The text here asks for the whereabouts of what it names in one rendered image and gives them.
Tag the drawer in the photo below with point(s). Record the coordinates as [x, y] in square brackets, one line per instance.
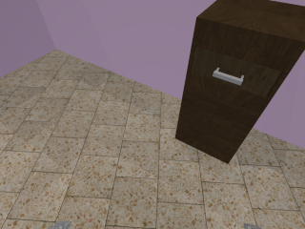
[257, 79]

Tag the handle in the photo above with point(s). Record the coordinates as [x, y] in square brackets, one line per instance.
[227, 77]

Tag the cabinet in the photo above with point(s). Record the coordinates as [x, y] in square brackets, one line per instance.
[215, 117]

